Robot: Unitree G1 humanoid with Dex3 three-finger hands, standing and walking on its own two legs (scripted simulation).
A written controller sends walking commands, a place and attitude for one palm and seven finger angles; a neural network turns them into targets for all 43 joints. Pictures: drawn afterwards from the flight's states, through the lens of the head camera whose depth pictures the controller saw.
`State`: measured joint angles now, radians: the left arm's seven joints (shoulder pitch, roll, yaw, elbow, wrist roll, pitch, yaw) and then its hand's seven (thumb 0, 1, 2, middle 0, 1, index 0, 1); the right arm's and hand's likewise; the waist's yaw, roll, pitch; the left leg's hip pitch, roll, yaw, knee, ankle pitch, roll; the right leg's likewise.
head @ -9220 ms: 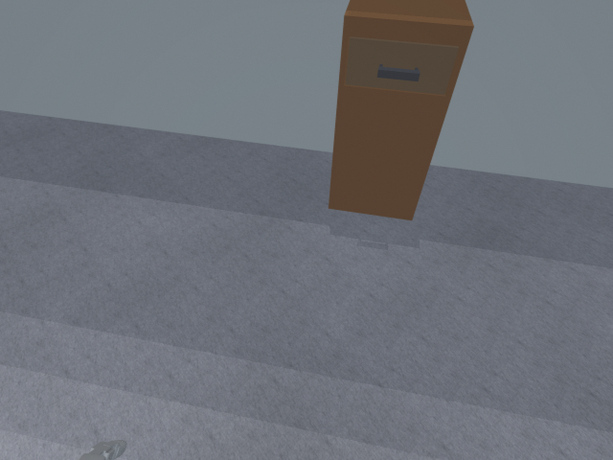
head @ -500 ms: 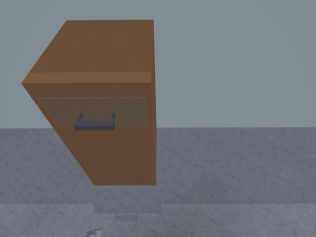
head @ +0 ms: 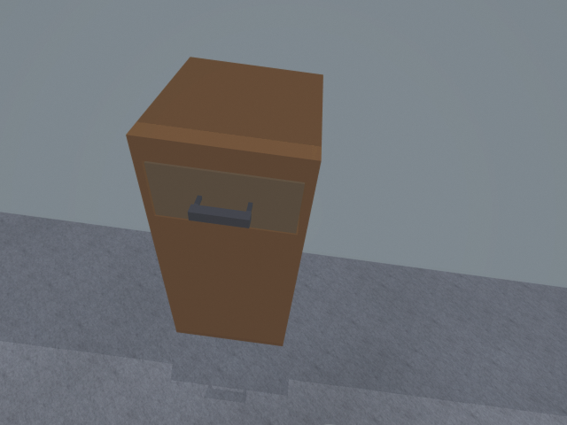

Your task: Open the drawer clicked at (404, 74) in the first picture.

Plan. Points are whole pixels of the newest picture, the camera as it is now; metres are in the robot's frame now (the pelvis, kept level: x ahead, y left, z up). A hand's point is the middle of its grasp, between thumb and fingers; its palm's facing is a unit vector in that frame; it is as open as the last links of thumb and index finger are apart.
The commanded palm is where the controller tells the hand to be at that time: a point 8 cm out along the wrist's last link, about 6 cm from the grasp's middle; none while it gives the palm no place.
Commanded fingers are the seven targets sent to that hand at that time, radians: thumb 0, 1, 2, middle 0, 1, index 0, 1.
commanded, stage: come to a stop and stand still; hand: left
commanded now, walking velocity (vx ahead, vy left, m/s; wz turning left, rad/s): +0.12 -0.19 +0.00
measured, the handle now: (222, 209) +0.58 +0.17 -0.07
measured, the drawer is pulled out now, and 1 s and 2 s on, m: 0.00 0.00 0.00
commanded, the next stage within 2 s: look again from close up in 0.90 s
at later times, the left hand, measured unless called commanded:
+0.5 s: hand out of the picture +0.01 +0.12 -0.18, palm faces -0.01 -0.98 -0.18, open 7.2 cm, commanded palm none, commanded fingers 0.00 0.90 0.90 -0.20 -0.30 -0.20 -0.30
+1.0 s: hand out of the picture +0.00 +0.06 -0.18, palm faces +0.05 -0.99 -0.11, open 7.3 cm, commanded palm none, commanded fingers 0.00 0.90 0.90 -0.20 -0.30 -0.20 -0.30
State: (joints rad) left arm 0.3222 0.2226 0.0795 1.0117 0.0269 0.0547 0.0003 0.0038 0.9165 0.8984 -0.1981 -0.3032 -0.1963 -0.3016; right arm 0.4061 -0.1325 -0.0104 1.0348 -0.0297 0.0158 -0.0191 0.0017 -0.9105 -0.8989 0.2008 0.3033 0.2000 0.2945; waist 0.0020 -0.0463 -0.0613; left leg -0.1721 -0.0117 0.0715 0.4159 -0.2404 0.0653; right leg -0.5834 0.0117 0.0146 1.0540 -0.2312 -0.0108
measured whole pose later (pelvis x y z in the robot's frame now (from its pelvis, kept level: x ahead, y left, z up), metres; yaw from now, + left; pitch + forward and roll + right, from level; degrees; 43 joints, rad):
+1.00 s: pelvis +0.03 -0.07 +0.00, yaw -1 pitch +0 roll +0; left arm 0.35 0.06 -0.01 1.16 0.00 -0.02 0.03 0.00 0.91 0.90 -0.20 -0.30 -0.20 -0.30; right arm 0.31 -0.11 0.01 1.14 -0.01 -0.01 -0.05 0.01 -0.92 -0.90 0.20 0.30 0.20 0.29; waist 0.00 0.00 0.02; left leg -0.12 0.06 0.06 0.42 -0.29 -0.04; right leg -0.14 0.03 -0.10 0.43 -0.29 -0.07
